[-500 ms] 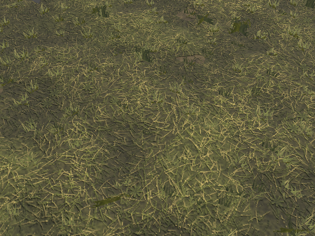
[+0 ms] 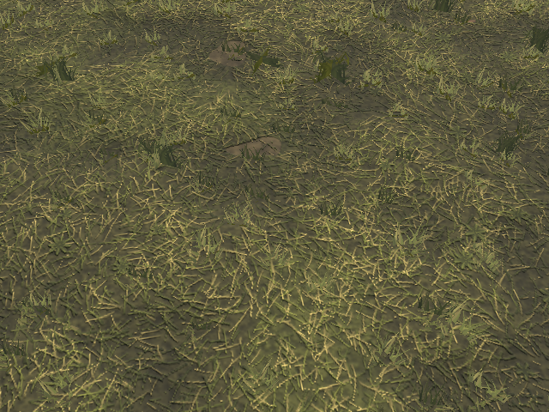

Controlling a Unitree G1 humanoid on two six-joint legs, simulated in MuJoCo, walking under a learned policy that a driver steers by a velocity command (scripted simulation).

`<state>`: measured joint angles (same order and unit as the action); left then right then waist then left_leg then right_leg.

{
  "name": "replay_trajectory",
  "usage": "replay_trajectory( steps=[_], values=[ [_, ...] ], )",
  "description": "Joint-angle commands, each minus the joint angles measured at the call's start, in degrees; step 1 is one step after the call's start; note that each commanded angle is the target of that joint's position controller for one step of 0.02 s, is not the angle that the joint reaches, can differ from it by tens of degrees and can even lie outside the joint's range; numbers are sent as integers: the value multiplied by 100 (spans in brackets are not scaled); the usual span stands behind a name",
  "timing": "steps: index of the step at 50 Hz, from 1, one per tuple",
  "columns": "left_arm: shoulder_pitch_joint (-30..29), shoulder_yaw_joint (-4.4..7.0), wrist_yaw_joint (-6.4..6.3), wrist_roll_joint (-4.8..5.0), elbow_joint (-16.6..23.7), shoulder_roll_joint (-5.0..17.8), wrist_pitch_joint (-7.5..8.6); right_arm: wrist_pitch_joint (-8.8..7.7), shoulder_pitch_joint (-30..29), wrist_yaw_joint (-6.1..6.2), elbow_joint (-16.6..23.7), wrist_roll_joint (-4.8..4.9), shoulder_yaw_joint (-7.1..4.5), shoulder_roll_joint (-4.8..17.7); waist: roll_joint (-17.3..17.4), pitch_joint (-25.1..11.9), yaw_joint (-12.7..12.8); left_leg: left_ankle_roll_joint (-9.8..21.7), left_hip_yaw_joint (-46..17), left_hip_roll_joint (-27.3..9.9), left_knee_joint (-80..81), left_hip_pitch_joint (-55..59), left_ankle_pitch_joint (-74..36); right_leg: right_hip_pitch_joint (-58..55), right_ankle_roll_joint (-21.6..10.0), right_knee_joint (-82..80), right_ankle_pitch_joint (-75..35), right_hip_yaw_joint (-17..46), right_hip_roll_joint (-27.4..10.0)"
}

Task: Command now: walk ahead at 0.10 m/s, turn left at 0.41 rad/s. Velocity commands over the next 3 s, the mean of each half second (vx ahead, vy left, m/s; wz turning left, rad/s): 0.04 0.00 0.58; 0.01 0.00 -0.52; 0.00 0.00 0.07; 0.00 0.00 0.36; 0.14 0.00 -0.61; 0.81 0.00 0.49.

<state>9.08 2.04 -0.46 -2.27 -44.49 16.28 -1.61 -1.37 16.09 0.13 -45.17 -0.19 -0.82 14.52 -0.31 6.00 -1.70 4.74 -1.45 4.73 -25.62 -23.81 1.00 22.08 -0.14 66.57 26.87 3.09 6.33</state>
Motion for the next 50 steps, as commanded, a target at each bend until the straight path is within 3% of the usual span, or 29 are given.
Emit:
replay_trajectory(
  steps=[1, 6, 10, 12, 13, 14, 15, 16, 17, 18, 20, 23, 26, 27, 28, 29, 30, 31, 32, 33, 35, 39, 43, 45, 46, 47, 48, 49, 50],
  values=[
    [785, 50, -39, 23, 196, 379, -158, 66, 33, -21, 353, -51, -331, 946, 493, -1198, 401, 637, -2092, -1140, 970, 965, -479, 40, 102, -499, -21, -6, -156],
    [380, 20, -162, 116, 316, 451, -205, 313, 48, -38, 440, -76, -532, 1056, 926, -969, 199, 366, -2696, -931, 1668, 610, 2585, -77, 48, -1772, -106, 13, -59],
    [658, 11, -229, 183, 248, 434, -70, 436, -230, -74, 528, -60, -665, 1073, 1147, -933, 241, -100, -2818, -649, 1958, 293, 2931, -915, -182, -2992, -288, -58, 212],
    [1390, 54, -327, 144, 98, 561, 26, 445, -671, -110, 679, -35, -696, 1016, 1386, -860, 573, -608, -2609, -284, 2093, -218, 2822, -1954, -387, -4348, -494, -193, 295],
    [1749, 140, -414, 108, 50, 864, 90, 418, -784, -116, 779, 27, -668, 861, 1007, -852, 715, -1015, -2194, 128, 1663, -656, 2934, -2600, -542, -5421, -400, 149, -225],
    [1151, 326, -475, 134, 267, 1520, 109, 429, -536, -93, 848, 184, -615, 432, -1191, -1048, 418, -1019, -1092, 834, -852, -1030, 3314, -2265, -1101, -6074, 996, 2451, -2167],
    [-235, 253, -458, -1, 598, 1271, 80, 385, -423, -60, 682, -76, -728, 972, -1199, -343, 47, -970, -381, 396, -2487, -1481, 2833, -968, -1469, -6223, 189, 2708, -2986],
    [-518, 99, -434, 13, 779, 699, 98, 385, -242, -87, 515, -152, -804, 1219, -388, -533, -165, -899, -408, 158, -3449, -791, 2468, -460, -1407, -5891, -710, 2009, -2608],
    [-583, 42, -392, 4, 749, 486, 130, 415, 7, -140, 491, -196, -751, 1048, -242, -664, -379, -778, -431, 144, -4011, -404, 2195, -203, -1216, -5507, -1584, 1371, -2208],
    [-590, 28, -353, 18, 761, 476, 172, 459, 166, -171, 485, -228, -689, 899, -296, -773, -453, -715, -412, 131, -4424, -397, 1995, -378, -1096, -5233, -2147, 921, -1903],
    [-165, 52, -278, 7, 724, 553, 180, 524, 14, -240, 524, -149, -535, 684, -637, -643, -124, -746, -127, 89, -4127, -743, 2050, -830, -1096, -4962, -3018, 429, -1626],
    [792, 157, -184, 41, 413, 825, 170, 530, -704, -247, 782, -88, -375, 533, -938, -721, 440, -775, -127, 16, -2636, -636, 2587, -1729, -1212, -4502, -4302, 499, -1776],
    [848, 131, -48, 37, 235, 827, 142, 544, -731, -106, 671, 32, -220, 338, -1278, -806, 417, -626, 232, 25, -583, 670, 2541, -1545, -1083, -4363, -4538, 615, -1634],
    [794, 142, -15, 109, 184, 870, 124, 523, -558, -11, 567, -13, -220, 353, -1228, -645, 228, -595, 367, 58, 454, 1146, 1628, -1343, -916, -4150, -4730, 644, -1477],
    [882, 208, 17, 173, 160, 1026, 142, 461, -364, 91, 487, -77, -268, 587, -1126, -658, 159, -542, 209, -100, 1076, 1800, 640, -996, -681, -3959, -4653, 722, -1413],
    [1025, 201, 47, 210, 219, 934, 202, 377, -133, 167, 442, -131, -344, 979, -747, -998, 178, -436, -349, -794, 1094, 2646, 392, -516, -412, -3788, -3798, 729, -1293],
    [1081, 83, 95, 292, 479, 412, 289, 353, -184, 222, 523, -150, -447, 1575, 737, -1218, 285, 5, -1413, -2189, 533, 3313, -1826, 466, -99, -3162, -1782, 234, -778],
    [762, 127, 52, 271, 477, 584, 225, 376, -320, 206, 480, -12, -469, 1479, 1324, -1195, 26, 608, -1264, -2517, 352, 2592, -2546, 425, -61, -2381, 411, -270, -478],
    [605, 235, 39, 250, 449, 802, 130, 346, -365, 184, 561, -51, -394, 1172, 1019, -950, -62, 820, -1145, -2519, 457, 2388, -2662, 651, -42, -1329, 716, -234, -476],
    [660, 293, 44, 235, 388, 782, 42, 342, -569, 187, 590, -67, -323, 955, 816, -744, 66, 765, -812, -2347, 519, 2140, -2509, 760, -18, -760, 581, -196, -530],
    [868, 331, 104, 182, 322, 674, -114, 349, -942, 244, 652, -88, -261, 776, 1023, -521, 307, 519, -168, -2012, 603, 1773, -2230, 704, 63, -464, 136, -271, -626],
    [603, 288, 261, 176, 515, 439, -215, 318, -927, 264, 676, -131, -273, 732, 1044, -502, 184, 534, 218, -2040, 603, 1839, -1356, 652, 187, -1116, -288, -491, -783],
    [449, 279, 353, 197, 776, 410, -239, 260, -829, 186, 627, -140, -384, 973, 1128, -660, 98, 408, 395, -2278, 257, 1780, -1209, -62, -24, -2234, -299, -771, -751],
    [525, 304, 346, 203, 833, 419, -217, 248, -827, 133, 619, -99, -430, 1058, 1013, -718, 169, 231, 524, -2360, -150, 1689, -993, -421, -155, -2812, -492, -924, -650],
    [706, 320, 313, 166, 798, 408, -173, 249, -835, 107, 602, -52, -443, 1059, 744, -766, 334, 1, 763, -2275, -668, 1408, -603, -879, -242, -3418, -976, -906, -557],
    [1028, 403, 231, 79, 697, 660, -83, 247, -587, 59, 537, -48, -441, 979, -112, -885, 495, -354, 1090, -1921, -1795, 821, 427, -1554, -407, -4225, -1760, -130, -719],
    [1168, 643, 163, 107, 820, 1756, 12, 299, -634, 27, 954, -105, -298, 473, -1983, -798, 382, -891, 1372, -786, -3406, -1041, 3595, -2206, -1164, -4638, -4302, 2681, -2506],
    [1717, 715, 187, 210, 772, 1782, 12, 390, -1198, 104, 1107, -185, -267, 592, -1232, -1248, 845, -834, 147, -477, -4200, -1319, 4029, -2266, -1895, -4698, -4742, 3132, -2721],
    [1529, 660, 157, 213, 755, 1579, -20, 399, -1203, 115, 1083, -127, -270, 642, -800, -1037, 682, -768, -117, -615, -4421, -1469, 3567, -2141, -1931, -4720, -3936, 2711, -2516]
  ],
)
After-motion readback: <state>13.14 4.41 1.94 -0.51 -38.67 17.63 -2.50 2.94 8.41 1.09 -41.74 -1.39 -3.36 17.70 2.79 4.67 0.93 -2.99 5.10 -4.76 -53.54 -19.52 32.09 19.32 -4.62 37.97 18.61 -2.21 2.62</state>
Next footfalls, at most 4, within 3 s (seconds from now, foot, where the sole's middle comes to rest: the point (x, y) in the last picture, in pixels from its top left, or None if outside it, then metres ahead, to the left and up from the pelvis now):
0.26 right None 0.09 -0.10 -0.76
0.58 left None -0.02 0.12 -0.76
0.94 right None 0.05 -0.10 -0.76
1.56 left None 0.00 0.08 -0.76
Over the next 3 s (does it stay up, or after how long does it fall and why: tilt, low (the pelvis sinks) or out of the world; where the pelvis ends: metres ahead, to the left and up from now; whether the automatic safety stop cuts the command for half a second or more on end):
stays up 0.39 0.05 0.00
